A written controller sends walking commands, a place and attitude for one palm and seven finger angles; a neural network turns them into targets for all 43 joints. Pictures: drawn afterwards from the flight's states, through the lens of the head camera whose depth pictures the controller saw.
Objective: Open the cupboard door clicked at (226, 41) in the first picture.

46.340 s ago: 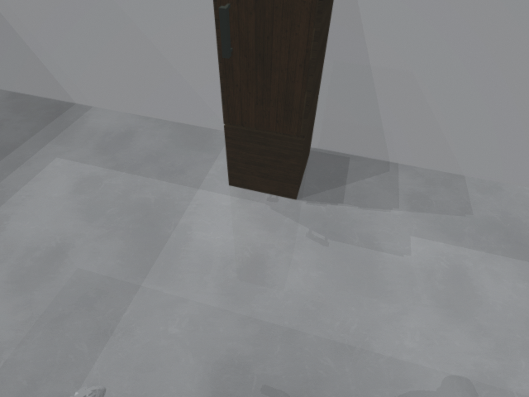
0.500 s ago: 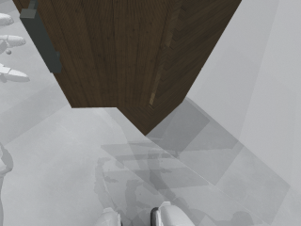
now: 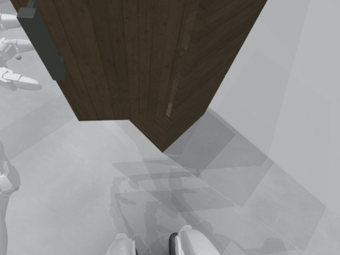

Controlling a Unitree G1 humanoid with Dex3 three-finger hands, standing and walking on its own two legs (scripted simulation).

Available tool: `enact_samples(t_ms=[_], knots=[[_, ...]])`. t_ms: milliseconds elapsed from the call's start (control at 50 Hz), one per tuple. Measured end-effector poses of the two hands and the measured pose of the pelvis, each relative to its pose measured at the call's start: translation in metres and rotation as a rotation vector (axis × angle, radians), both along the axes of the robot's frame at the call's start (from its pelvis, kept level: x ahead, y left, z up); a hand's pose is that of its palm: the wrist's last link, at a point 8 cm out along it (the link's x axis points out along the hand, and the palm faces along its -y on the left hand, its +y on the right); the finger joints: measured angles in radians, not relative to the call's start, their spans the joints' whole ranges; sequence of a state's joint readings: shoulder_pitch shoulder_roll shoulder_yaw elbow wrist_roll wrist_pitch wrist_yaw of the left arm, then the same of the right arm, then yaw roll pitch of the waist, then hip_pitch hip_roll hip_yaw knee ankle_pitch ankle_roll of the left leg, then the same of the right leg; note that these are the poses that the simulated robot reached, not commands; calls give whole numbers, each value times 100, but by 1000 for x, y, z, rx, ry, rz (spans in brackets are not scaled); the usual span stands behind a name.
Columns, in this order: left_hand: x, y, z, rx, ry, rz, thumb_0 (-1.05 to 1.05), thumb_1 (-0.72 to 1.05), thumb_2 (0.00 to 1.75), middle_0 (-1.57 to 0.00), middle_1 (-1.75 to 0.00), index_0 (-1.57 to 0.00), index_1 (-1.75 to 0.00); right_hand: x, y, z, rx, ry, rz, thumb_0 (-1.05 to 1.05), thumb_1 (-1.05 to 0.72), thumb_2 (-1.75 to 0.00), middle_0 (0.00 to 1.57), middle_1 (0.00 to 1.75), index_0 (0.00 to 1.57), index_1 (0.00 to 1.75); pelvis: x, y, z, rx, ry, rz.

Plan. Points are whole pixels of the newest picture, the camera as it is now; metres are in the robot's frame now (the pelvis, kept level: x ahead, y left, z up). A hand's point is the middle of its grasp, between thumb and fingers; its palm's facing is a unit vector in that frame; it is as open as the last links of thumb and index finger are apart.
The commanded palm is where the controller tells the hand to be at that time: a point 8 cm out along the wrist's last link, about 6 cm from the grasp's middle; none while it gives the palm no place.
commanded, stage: slide the fingers in behind the handle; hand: left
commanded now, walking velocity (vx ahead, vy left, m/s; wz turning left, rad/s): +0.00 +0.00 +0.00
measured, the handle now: (47, 42) +0.56 +0.22 +0.10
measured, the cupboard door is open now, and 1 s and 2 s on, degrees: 50 49 49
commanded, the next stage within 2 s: close the thumb around the handle in 1.30 s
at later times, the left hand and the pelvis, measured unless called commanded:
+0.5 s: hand (32, 58) +0.51 +0.24 +0.11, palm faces -0.01 -1.00 +0.00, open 14.0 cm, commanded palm +0.50 +0.27 +0.10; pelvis +0.00 +0.00 +0.00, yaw +1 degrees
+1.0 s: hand (56, 57) +0.52 +0.19 +0.11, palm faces -0.01 -1.00 -0.01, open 13.9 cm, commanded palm +0.49 +0.24 +0.10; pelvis +0.00 -0.01 +0.00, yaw +1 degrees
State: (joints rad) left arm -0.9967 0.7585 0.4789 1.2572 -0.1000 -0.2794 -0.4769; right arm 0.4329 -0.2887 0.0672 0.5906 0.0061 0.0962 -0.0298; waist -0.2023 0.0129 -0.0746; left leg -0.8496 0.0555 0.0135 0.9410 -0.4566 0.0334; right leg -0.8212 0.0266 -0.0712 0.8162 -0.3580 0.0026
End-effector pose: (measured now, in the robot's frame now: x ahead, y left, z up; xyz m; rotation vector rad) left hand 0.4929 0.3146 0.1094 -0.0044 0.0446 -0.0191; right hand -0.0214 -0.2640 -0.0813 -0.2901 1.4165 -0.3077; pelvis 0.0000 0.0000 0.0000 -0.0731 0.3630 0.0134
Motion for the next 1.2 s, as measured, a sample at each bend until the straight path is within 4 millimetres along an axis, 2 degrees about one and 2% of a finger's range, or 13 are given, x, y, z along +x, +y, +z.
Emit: enact_samples(t_ms=[180,580,920,1200], knots=[[-3,-7,0,9,-8,8,-1,-50,30,-30,-120,-28,-121,-5,2,-1,14,13,-3,0,-90,-90,21,30,20,30,1,0,1,2,-6,3],[0,-30,-3,2,-10,3,-1,-50,30,-30,-120,-29,-122,11,1,-5,24,-37,22,0,-90,-90,20,30,20,30,1,0,1,6,-12,9],[1,-67,-2,1,-17,-6,-1,-50,30,-30,-120,-30,-122,9,1,-10,60,-52,10,0,-90,-90,20,30,20,30,1,-5,2,17,-27,6],[-5,-66,1,21,-13,14,-1,-50,30,-30,-120,-29,-121,6,-8,-9,55,-65,5,0,-90,-90,20,30,20,30,-2,-11,3,25,-38,2]])
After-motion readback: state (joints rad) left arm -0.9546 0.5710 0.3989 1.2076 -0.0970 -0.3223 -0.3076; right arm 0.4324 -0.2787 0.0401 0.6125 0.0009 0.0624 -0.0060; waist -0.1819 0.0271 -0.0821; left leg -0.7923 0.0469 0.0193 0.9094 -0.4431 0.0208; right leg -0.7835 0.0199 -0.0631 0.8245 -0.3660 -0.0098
